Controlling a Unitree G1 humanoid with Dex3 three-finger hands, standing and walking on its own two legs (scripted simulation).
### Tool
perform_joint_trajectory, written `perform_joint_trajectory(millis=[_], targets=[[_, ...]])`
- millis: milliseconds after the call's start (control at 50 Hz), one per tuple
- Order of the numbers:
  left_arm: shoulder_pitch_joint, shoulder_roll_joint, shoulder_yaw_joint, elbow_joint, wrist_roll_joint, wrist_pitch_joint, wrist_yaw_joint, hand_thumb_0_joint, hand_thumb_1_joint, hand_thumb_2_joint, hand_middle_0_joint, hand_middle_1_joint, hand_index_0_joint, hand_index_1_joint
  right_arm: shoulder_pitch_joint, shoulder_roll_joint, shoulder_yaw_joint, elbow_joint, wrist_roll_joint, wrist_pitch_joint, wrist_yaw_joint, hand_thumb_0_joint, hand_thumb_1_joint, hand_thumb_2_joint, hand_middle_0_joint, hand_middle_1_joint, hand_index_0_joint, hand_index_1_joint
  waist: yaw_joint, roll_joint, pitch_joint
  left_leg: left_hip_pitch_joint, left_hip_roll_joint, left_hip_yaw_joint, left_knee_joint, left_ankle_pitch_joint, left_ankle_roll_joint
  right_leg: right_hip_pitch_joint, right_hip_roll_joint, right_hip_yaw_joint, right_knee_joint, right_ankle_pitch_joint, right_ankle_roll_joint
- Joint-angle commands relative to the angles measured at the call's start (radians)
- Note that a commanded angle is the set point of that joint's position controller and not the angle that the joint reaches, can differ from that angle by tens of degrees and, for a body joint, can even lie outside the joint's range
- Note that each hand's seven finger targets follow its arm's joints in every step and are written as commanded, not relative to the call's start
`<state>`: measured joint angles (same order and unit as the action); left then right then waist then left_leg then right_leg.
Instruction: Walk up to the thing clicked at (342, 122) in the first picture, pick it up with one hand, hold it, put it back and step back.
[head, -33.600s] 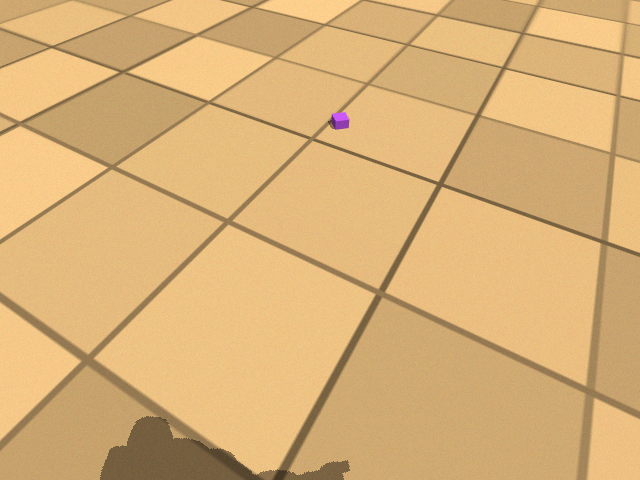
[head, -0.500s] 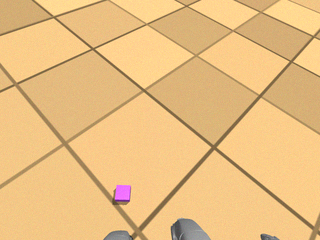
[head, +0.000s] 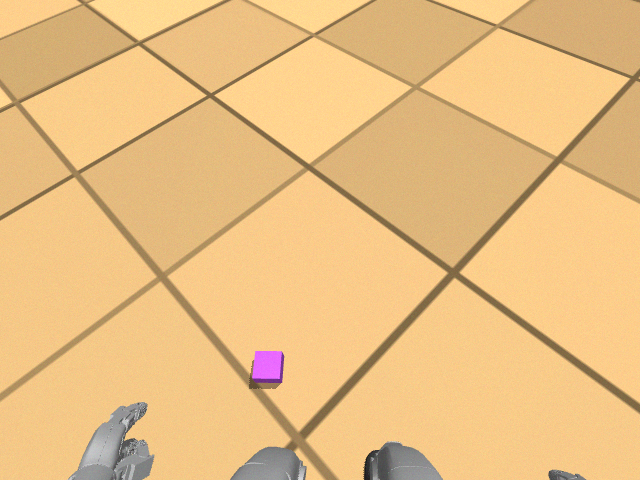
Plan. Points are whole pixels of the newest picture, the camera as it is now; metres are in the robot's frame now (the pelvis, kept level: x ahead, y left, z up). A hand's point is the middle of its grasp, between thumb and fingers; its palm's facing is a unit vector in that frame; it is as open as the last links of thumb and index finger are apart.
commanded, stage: walk up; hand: left
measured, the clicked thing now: (268, 366) +0.42 +0.22 -0.73
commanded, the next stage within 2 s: none
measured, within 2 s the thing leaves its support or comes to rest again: neither
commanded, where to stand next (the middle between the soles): +0.03 -0.01 m, yaw -2 degrees
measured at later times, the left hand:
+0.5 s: hand out of the picture +0.01 +0.28 -0.14, palm faces -0.01 -0.93 -0.36, open 7.4 cm
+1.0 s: hand (127, 478) +0.12 +0.28 -0.13, palm faces -0.10 -0.93 -0.37, open 7.4 cm
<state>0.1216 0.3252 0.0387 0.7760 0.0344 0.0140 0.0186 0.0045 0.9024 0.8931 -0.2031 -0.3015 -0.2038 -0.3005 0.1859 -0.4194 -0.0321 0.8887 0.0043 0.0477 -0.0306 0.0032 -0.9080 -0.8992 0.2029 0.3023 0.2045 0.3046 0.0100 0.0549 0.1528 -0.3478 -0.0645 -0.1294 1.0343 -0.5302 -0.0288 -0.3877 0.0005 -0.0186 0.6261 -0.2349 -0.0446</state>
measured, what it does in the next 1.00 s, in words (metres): steps on the spot: left foot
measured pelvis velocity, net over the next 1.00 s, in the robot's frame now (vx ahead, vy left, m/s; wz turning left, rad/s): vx -0.01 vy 0.03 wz -0.06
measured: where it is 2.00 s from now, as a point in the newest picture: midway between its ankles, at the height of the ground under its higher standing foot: outside the picture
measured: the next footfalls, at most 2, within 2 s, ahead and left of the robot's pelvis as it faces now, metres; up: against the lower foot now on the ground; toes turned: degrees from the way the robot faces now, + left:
left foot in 0.08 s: +0.00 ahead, +0.14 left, +0.00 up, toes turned -2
left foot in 1.34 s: -0.07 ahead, +0.19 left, +0.00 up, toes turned -5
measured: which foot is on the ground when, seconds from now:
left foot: up 0.00-0.06, down 0.08-1.00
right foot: down 0.00-1.00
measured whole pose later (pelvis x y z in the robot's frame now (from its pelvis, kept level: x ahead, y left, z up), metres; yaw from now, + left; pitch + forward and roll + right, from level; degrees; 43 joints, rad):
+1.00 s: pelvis -0.01 +0.03 +0.02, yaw -3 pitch -2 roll +1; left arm 0.06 0.36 0.00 1.06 0.01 -0.01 0.01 0.01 0.91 0.89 -0.20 -0.30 -0.20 -0.30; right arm 0.11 -0.36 -0.04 1.05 -0.01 0.01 0.01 0.00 -0.91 -0.90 0.20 0.30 0.21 0.30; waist -0.02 -0.01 0.10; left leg -0.09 -0.03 0.03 0.40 -0.28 0.02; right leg -0.24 0.00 0.10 0.44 -0.16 0.03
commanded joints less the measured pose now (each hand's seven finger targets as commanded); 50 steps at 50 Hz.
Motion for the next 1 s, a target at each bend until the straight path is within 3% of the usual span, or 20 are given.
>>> perform_joint_trajectory(millis=[0, 60, 80, 100, 120, 140, 160, 200, 240, 260, 300, 340, 400, 440, 520, 620, 680, 820, 960, 980], targets=[[0.12, 0.312, 0.105, -0.022, 0.0, -0.015, 0.002, 0.0, 0.9, 0.9, -0.2, -0.3, -0.2, -0.3, 0.009, -0.163, -0.041, -0.069, -0.03, -0.052, 0.009, 0.0, -0.9, -0.9, 0.2, 0.3, 0.2, 0.3, 0.06, -0.283, -0.236, -0.036, 0.062, 0.054, -0.444, -0.045, 0.02, 0.359, -0.264, 0.322, -0.172, 0.017, -0.187], [0.04, 0.287, 0.08, -0.017, -0.02, -0.005, -0.01, 0.0, 0.9, 0.9, -0.2, -0.3, -0.2, -0.3, 0.087, -0.137, -0.053, -0.004, -0.036, -0.059, 0.016, 0.0, -0.9, -0.9, 0.2, 0.3, 0.2, 0.3, -0.014, -0.183, -0.15, 0.251, 0.043, 0.094, -0.664, 0.286, 0.066, 0.058, -0.195, 0.223, -0.133, 0.007, -0.064], [0.018, 0.25, 0.065, -0.024, -0.027, -0.01, -0.012, 0.0, 0.9, 0.9, -0.2, -0.3, -0.2, -0.3, 0.071, -0.171, -0.061, -0.011, -0.045, -0.058, 0.018, 0.0, -0.9, -0.9, 0.2, 0.3, 0.2, 0.3, -0.014, -0.085, -0.133, 0.263, 0.123, -0.041, -0.657, 0.274, 0.092, -0.038, -0.156, 0.193, -0.092, 0.001, -0.019], [-0.027, 0.219, 0.06, -0.016, -0.037, -0.014, -0.013, 0.0, 0.9, 0.9, -0.2, -0.3, -0.2, -0.3, -0.004, -0.225, -0.06, -0.037, -0.046, -0.06, 0.023, 0.0, -0.9, -0.9, 0.2, 0.3, 0.2, 0.3, -0.009, 0.07, -0.086, 0.101, 0.265, -0.255, -0.744, 0.118, 0.163, -0.043, -0.047, 0.106, -0.033, -0.134, 0.026], [-0.045, 0.277, 0.087, 0.019, -0.032, -0.015, -0.007, 0.0, 0.9, 0.9, -0.2, -0.3, -0.2, -0.3, -0.08, -0.261, -0.065, -0.051, -0.036, -0.056, 0.029, 0.0, -0.9, -0.9, 0.2, 0.3, 0.2, 0.3, -0.005, 0.108, -0.032, -0.147, 0.339, -0.274, -0.77, -0.034, 0.234, 0.138, -0.002, 0.052, 0.125, -0.261, 0.025], [0.012, 0.263, 0.083, 0.047, -0.03, -0.016, -0.013, 0.0, 0.9, 0.9, -0.2, -0.3, -0.2, -0.3, -0.136, -0.224, -0.056, -0.063, -0.037, -0.057, 0.029, 0.0, -0.9, -0.9, 0.2, 0.3, 0.2, 0.3, 0.034, 0.093, -0.004, -0.242, 0.329, -0.228, -0.772, -0.101, 0.24, 0.232, -0.011, 0.068, 0.178, -0.225, 0.019], [0.057, 0.241, 0.075, 0.066, -0.031, -0.021, -0.021, 0.0, 0.9, 0.9, -0.2, -0.3, -0.2, -0.3, -0.16, -0.19, -0.044, -0.071, -0.038, -0.055, 0.029, 0.0, -0.9, -0.9, 0.2, 0.3, 0.2, 0.3, 0.057, 0.078, -0.005, -0.196, 0.274, -0.129, -0.741, -0.067, 0.209, 0.235, -0.008, 0.061, 0.098, -0.191, 0.013], [0.068, 0.235, 0.067, 0.09, -0.034, -0.036, -0.022, 0.0, 0.9, 0.9, -0.2, -0.3, -0.2, -0.3, -0.135, -0.163, -0.038, -0.055, -0.03, -0.055, 0.029, 0.0, -0.9, -0.9, 0.2, 0.3, 0.2, 0.3, 0.055, 0.082, -0.028, -0.057, 0.188, -0.038, -0.644, 0.178, 0.13, 0.159, -0.023, 0.1, -0.06, -0.019, -0.003], [0.05, 0.257, 0.066, 0.108, -0.026, -0.047, -0.016, 0.0, 0.9, 0.9, -0.2, -0.3, -0.2, -0.3, -0.089, -0.156, -0.037, -0.044, -0.016, -0.055, 0.033, 0.0, -0.9, -0.9, 0.2, 0.3, 0.2, 0.3, 0.021, 0.042, -0.11, 0.003, 0.148, -0.004, -0.561, 0.221, 0.09, 0.236, -0.066, 0.151, -0.151, 0.109, -0.018], [0.026, 0.271, 0.062, 0.113, -0.021, -0.054, -0.013, 0.0, 0.9, 0.9, -0.2, -0.3, -0.2, -0.3, -0.057, -0.145, -0.036, -0.036, -0.015, -0.049, 0.035, 0.0, -0.9, -0.9, 0.2, 0.3, 0.2, 0.3, -0.002, 0.009, -0.126, 0.016, 0.121, -0.001, -0.559, 0.148, 0.081, 0.208, -0.11, 0.24, -0.194, 0.015, -0.038], [0.001, 0.302, 0.054, 0.119, -0.011, -0.05, -0.016, 0.0, 0.9, 0.9, -0.2, -0.3, -0.2, -0.3, -0.03, -0.143, -0.044, -0.012, -0.021, -0.03, 0.037, 0.0, -0.9, -0.9, 0.2, 0.3, 0.2, 0.3, -0.023, -0.047, -0.063, 0.101, 0.097, 0.017, -0.564, -0.023, 0.08, -0.008, -0.169, 0.355, -0.344, -0.408, -0.058], [-0.012, 0.287, 0.041, 0.134, -0.012, -0.047, -0.019, 0.0, 0.9, 0.9, -0.2, -0.3, -0.2, -0.3, -0.022, -0.156, -0.052, 0.005, -0.022, -0.032, 0.04, 0.0, -0.9, -0.9, 0.2, 0.3, 0.2, 0.3, -0.035, -0.08, -0.051, 0.183, 0.108, 0.005, -0.57, 0.001, 0.08, -0.093, -0.156, 0.346, -0.39, -0.468, -0.03], [-0.002, 0.258, 0.034, 0.161, -0.015, -0.061, -0.018, 0.0, 0.9, 0.9, -0.2, -0.3, -0.2, -0.3, -0.039, -0.152, -0.046, 0.017, -0.019, -0.048, 0.045, 0.0, -0.9, -0.9, 0.2, 0.3, 0.2, 0.3, -0.018, -0.097, -0.126, 0.173, 0.142, -0.015, -0.634, 0.129, 0.088, 0.063, -0.106, 0.247, -0.308, -0.184, -0.006], [0.009, 0.254, 0.031, 0.174, -0.021, -0.069, -0.016, 0.0, 0.9, 0.9, -0.2, -0.3, -0.2, -0.3, -0.053, -0.149, -0.042, 0.024, -0.017, -0.059, 0.041, 0.0, -0.9, -0.9, 0.2, 0.3, 0.2, 0.3, -0.011, -0.12, -0.195, 0.193, 0.144, 0.0, -0.645, 0.235, 0.084, 0.147, -0.114, 0.234, -0.278, 0.03, -0.003], [-0.011, 0.264, 0.03, 0.188, -0.02, -0.064, -0.014, 0.0, 0.9, 0.9, -0.2, -0.3, -0.2, -0.3, -0.056, -0.158, -0.044, 0.046, -0.021, -0.054, 0.04, 0.0, -0.9, -0.9, 0.2, 0.3, 0.2, 0.3, -0.009, -0.103, -0.141, 0.152, 0.153, -0.002, -0.695, 0.128, 0.084, 0.114, -0.122, 0.242, -0.303, -0.138, 0.002], [0.0, 0.238, 0.024, 0.218, -0.034, -0.064, -0.009, 0.0, 0.9, 0.9, -0.2, -0.3, -0.2, -0.3, -0.086, -0.159, -0.042, 0.067, -0.018, -0.067, 0.037, 0.0, -0.9, -0.9, 0.2, 0.3, 0.2, 0.3, 0.009, -0.05, -0.159, 0.152, 0.19, -0.015, -0.735, 0.322, 0.089, 0.204, -0.082, 0.162, -0.216, 0.152, 0.01], [-0.011, 0.239, 0.018, 0.223, -0.037, -0.06, -0.005, 0.0, 0.9, 0.9, -0.2, -0.3, -0.2, -0.3, -0.098, -0.157, -0.042, 0.074, -0.017, -0.067, 0.033, 0.0, -0.9, -0.9, 0.2, 0.3, 0.2, 0.3, 0.009, -0.036, -0.159, 0.182, 0.189, 0.011, -0.73, 0.431, 0.083, 0.216, -0.088, 0.156, -0.209, 0.249, 0.012], [-0.041, 0.239, 0.01, 0.238, -0.035, -0.048, 0.001, 0.0, 0.9, 0.9, -0.2, -0.3, -0.2, -0.3, -0.111, -0.154, -0.052, 0.091, -0.015, -0.058, 0.03, 0.0, -0.9, -0.9, 0.2, 0.3, 0.2, 0.3, 0.001, -0.022, -0.16, 0.204, 0.192, 0.033, -0.737, 0.412, 0.089, 0.226, -0.079, 0.142, -0.206, 0.241, 0.017], [-0.085, 0.249, 0.011, 0.232, -0.032, -0.047, 0.005, 0.0, 0.9, 0.9, -0.2, -0.3, -0.2, -0.3, -0.106, -0.153, -0.058, 0.101, -0.012, -0.05, 0.03, 0.0, -0.9, -0.9, 0.2, 0.3, 0.2, 0.3, -0.015, -0.059, -0.187, 0.233, 0.175, 0.067, -0.708, 0.461, 0.078, 0.238, -0.097, 0.16, -0.199, 0.333, 0.009], [-0.098, 0.298, 0.034, 0.213, -0.041, -0.034, 0.011, 0.0, 0.9, 0.9, -0.2, -0.3, -0.2, -0.3, -0.127, -0.195, -0.072, 0.092, -0.005, -0.032, 0.028, 0.0, -0.9, -0.9, 0.2, 0.3, 0.2, 0.3, -0.009, -0.058, -0.121, 0.209, 0.174, 0.068, -0.637, 0.652, 0.084, 0.182, -0.108, 0.16, -0.123, 0.492, 0.006]])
